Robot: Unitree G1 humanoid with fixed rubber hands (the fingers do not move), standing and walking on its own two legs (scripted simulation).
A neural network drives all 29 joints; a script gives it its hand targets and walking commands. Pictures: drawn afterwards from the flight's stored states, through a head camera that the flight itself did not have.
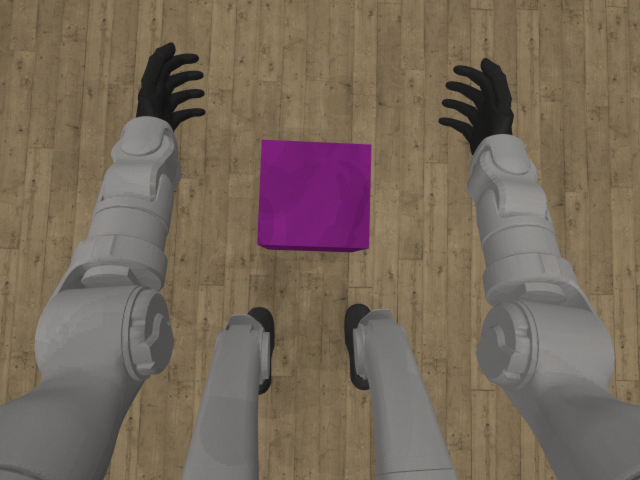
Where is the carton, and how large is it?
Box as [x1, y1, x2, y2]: [257, 140, 370, 251]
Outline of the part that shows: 262,140 257,244 268,249 354,251 368,248 370,144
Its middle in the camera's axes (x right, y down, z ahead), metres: -0.01 -0.07 +0.85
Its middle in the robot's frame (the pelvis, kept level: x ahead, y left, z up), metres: +0.47 -0.02 -0.51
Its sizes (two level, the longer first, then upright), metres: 0.210 0.200 0.250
